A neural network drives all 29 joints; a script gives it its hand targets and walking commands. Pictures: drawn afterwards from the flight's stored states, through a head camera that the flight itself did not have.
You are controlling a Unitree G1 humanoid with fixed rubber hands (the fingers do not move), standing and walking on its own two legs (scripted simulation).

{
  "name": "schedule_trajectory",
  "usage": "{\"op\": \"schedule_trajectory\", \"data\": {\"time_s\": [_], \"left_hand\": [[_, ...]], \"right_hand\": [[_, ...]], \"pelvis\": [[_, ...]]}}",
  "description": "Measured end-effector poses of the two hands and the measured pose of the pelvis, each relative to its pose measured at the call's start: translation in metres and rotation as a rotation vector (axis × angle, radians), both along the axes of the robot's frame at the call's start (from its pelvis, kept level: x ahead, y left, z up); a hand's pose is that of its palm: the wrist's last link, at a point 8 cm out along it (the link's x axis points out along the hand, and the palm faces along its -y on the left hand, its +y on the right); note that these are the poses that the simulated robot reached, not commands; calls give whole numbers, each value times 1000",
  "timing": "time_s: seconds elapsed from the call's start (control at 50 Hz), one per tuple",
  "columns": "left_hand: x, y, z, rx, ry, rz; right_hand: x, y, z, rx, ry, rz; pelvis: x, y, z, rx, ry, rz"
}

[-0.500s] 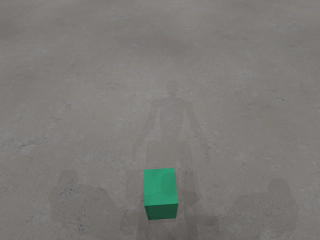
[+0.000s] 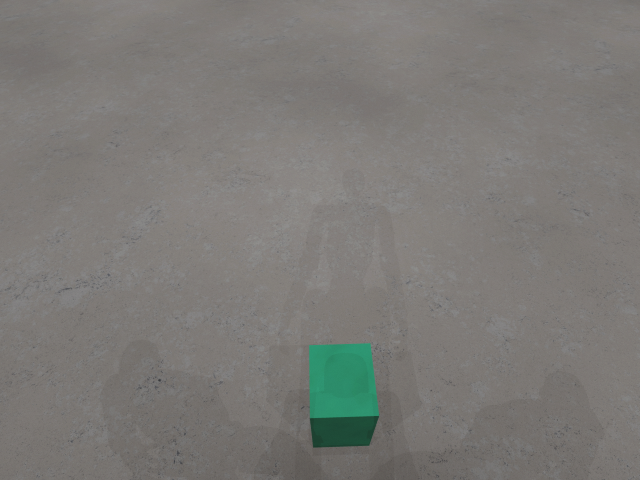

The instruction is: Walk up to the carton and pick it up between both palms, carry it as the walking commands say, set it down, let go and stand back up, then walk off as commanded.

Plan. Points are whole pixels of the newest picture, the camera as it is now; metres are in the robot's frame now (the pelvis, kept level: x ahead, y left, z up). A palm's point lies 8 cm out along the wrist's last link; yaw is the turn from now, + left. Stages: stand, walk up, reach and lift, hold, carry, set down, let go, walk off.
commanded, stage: walk up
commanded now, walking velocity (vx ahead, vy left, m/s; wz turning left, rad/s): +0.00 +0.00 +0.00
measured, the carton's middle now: (340, 397) +0.43 -0.03 -0.63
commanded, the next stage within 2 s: none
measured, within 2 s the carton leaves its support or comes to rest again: neither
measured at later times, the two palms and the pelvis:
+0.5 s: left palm out of the picture -0.01 +0.20 -0.14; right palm out of the picture -0.03 -0.23 -0.14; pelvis +0.00 -0.01 +0.01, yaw +1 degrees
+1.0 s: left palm out of the picture +0.14 +0.14 -0.14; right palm out of the picture +0.04 -0.29 -0.15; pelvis +0.08 -0.07 -0.01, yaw +1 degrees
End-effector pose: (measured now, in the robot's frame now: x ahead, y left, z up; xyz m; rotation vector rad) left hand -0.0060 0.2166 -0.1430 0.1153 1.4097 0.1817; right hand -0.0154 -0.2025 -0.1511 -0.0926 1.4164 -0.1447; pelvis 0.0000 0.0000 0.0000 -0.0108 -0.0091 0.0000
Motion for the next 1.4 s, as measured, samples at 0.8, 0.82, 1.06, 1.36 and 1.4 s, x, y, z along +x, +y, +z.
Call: {"op": "schedule_trajectory", "data": {"time_s": [0.8, 0.82, 1.06, 1.36, 1.4], "left_hand": [[95, -24, -5, 27, -67, -91], [106, -29, -7, 35, -84, -89], [147, -75, -4, 1, -151, -28], [76, -30, -6, 67, -32, -10], [68, -29, -2, 79, -30, -7]], "right_hand": [[-54, -52, 11, -36, 243, -102], [-49, -55, 8, -27, 256, -104], [83, -88, 0, -46, 22, 12], [98, -91, -2, -73, -41, 50], [102, -93, -4, -65, -46, 44]], "pelvis": [[61, -47, -7, 9, -21, -10], [67, -53, -10, 16, -21, -11], [83, -71, -5, -3, 6, 14], [65, -61, -12, 23, 4, -19], [62, -61, -11, 15, 1, -10]]}}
